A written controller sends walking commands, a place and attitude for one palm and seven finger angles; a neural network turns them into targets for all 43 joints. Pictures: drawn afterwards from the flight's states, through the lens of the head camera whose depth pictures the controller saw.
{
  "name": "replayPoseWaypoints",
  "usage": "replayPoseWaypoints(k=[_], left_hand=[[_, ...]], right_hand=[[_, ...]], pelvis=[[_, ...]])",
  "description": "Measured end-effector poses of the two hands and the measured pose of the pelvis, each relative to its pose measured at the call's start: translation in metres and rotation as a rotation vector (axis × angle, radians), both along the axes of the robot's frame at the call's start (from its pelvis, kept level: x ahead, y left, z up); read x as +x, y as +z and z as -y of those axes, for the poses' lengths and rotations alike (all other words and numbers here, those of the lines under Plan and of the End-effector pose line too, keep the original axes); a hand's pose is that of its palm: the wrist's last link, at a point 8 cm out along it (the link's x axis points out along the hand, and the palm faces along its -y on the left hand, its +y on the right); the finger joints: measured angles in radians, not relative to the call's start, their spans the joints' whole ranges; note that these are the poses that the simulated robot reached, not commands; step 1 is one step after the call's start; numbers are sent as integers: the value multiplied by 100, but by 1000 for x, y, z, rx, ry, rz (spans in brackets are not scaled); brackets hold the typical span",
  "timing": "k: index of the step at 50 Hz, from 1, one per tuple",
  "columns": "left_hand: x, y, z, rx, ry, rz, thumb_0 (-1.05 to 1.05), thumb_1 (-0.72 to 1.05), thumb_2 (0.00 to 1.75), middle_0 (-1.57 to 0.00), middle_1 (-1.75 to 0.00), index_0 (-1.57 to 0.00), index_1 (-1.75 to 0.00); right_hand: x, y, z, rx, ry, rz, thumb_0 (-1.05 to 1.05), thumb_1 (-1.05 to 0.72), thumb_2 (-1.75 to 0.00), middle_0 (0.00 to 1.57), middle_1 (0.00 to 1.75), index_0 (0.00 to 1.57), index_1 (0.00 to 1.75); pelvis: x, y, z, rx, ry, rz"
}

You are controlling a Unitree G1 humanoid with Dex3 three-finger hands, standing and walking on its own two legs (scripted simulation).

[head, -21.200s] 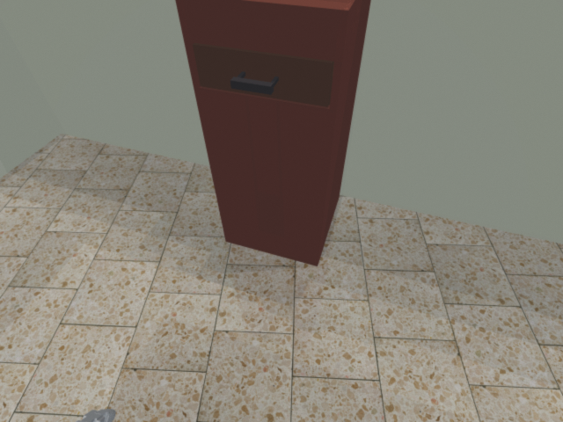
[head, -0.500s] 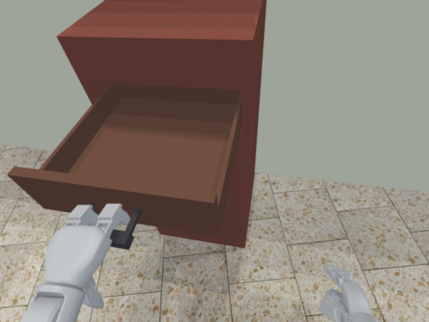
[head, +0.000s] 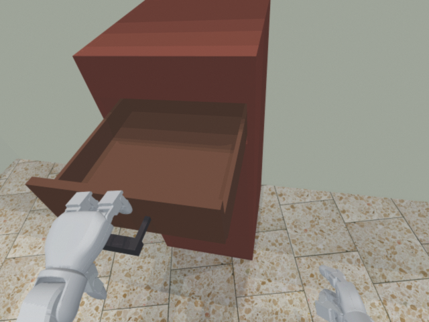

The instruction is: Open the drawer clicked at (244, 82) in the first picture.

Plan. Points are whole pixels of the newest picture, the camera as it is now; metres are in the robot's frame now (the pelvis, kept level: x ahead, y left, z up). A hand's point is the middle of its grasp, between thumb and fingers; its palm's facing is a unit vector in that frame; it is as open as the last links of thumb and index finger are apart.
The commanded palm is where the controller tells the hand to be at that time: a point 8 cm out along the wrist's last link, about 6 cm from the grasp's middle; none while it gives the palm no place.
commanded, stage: lift the hand off the handle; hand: left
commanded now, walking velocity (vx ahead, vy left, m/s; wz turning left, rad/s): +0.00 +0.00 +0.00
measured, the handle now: (116, 230) +0.24 +0.23 +0.06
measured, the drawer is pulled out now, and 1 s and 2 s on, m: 0.30 0.30 0.30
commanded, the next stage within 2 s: draw the hand back to the body in 0.94 s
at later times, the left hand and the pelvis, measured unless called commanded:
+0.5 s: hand (80, 218) +0.21 +0.24 +0.16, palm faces +0.13 -0.06 -0.99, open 13.8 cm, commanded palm +0.17 +0.24 +0.21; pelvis +0.00 +0.01 +0.01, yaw +1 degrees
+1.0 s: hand (72, 187) +0.23 +0.24 +0.21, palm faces +0.13 -0.02 -0.99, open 13.8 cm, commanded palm +0.18 +0.24 +0.26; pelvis -0.01 +0.00 +0.01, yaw +1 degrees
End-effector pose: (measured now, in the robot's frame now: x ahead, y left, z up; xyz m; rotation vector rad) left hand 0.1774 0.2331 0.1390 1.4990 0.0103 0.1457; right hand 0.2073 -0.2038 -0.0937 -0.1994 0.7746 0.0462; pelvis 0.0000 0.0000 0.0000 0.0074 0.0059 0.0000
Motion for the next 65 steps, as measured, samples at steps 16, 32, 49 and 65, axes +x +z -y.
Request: replayPoseWaypoints(k=[16, 32, 49, 65], left_hand=[[4, 47, -7, 12, -15, 43, 0, -49, 30, -32, -120, -34, -121], [5, 88, -5, 25, -39, 76, 0, -49, 30, -32, -120, -32, -120], [25, 119, -3, 54, -77, 56, 0, -49, 30, -32, -120, -32, -120], [3, 111, -12, 57, -57, 61, 0, -49, 30, -32, -120, -32, -120]], right_hand=[[16, 15, -13, 12, 36, 28, 1, -90, -90, 20, 30, 20, 30], [18, 21, -19, 43, 58, 40, 1, -90, -90, 20, 30, 20, 30], [9, 17, -16, 80, 64, 44, 1, -90, -90, 20, 30, 20, 30], [-6, 7, 5, 26, 56, 16, 1, -90, -90, 20, 30, 20, 30]], pelvis=[[4, 8, -5, -8, 6, 45], [2, 10, -7, -8, 10, 70], [-9, 10, 0, 1, 18, 68], [-12, 7, 6, -1, 30, 64]])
